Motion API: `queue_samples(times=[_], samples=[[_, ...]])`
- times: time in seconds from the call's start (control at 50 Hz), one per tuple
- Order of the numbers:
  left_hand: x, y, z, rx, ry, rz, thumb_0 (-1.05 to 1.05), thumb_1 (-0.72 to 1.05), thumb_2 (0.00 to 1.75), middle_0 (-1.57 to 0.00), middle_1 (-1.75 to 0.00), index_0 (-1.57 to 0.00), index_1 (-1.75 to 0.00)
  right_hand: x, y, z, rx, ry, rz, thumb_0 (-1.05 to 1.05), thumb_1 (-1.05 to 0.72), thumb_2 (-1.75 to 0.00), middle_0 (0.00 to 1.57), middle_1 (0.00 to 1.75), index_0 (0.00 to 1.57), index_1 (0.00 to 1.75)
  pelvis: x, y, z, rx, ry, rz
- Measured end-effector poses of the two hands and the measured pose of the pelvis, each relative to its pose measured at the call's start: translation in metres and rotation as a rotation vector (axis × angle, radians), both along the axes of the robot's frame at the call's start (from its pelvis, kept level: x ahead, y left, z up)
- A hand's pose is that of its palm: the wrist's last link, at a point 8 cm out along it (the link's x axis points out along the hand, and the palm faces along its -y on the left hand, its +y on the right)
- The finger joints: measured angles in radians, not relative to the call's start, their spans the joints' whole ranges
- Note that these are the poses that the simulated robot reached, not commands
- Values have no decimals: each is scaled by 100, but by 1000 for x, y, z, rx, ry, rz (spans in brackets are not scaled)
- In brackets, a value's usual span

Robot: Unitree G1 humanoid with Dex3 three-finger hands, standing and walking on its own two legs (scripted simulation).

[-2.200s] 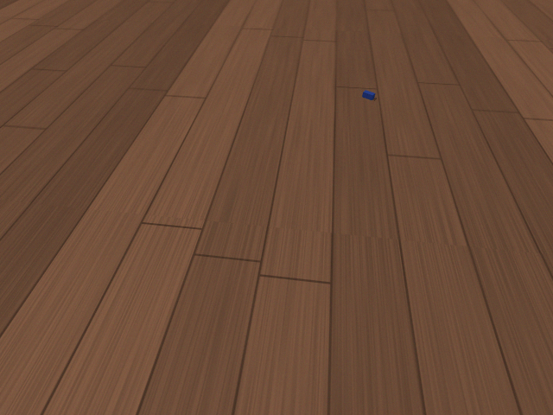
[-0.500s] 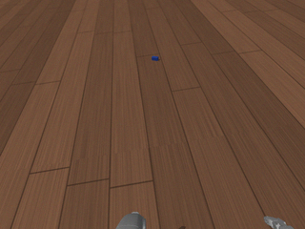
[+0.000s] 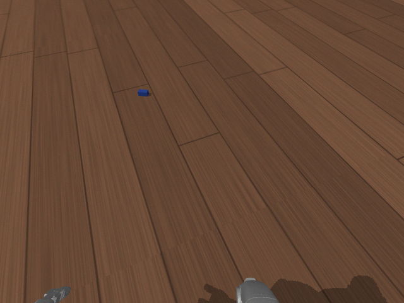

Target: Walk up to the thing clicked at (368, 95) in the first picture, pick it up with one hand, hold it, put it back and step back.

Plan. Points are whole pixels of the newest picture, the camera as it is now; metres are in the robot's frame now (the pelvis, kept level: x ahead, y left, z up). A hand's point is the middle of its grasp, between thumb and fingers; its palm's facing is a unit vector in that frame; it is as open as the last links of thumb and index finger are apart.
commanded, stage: walk up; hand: left
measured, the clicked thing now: (143, 92) +1.69 +0.49 -0.76
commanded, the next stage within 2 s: none
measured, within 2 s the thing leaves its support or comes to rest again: neither
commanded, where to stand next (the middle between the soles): +1.28 +0.33 m, yaw -11 degrees
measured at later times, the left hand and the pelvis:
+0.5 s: hand (88, 218) +0.34 +0.32 -0.14, palm faces -0.06 -0.91 -0.42, open 7.4 cm; pelvis +0.30 +0.03 -0.01, yaw -3 degrees
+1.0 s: hand (106, 121) +0.71 +0.36 -0.14, palm faces -0.20 -0.88 -0.44, open 7.4 cm; pelvis +0.56 +0.10 -0.02, yaw -9 degrees
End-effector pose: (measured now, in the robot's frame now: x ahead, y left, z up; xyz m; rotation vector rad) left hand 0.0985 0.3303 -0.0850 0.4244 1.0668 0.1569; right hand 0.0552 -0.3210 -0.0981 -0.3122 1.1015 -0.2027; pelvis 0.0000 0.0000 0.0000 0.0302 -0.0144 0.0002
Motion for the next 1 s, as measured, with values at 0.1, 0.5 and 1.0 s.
queue_samples(times=[0.1, 0.5, 1.0], samples=[[108, -11, 9, 24, -71, -69, 1, 91, 90, -20, -30, -20, -30, 24, -14, -24, 13, 85, -66, 1, -90, -90, 21, 30, 20, 30, 71, -4, -11, 1, -10, -22], [241, 32, -17, 14, 72, 48, 1, 90, 90, -21, -30, -21, -30, 331, 29, -8, 16, -26, 45, 1, -90, -90, 21, 30, 20, 30, 298, 34, -12, -76, -6, -61], [611, 67, -10, 30, -26, -146, 1, 91, 90, -20, -30, -21, -30, 453, 105, -41, 55, 142, -205, 1, -90, -90, 21, 30, 20, 30, 558, 96, -20, -11, -24, -149]])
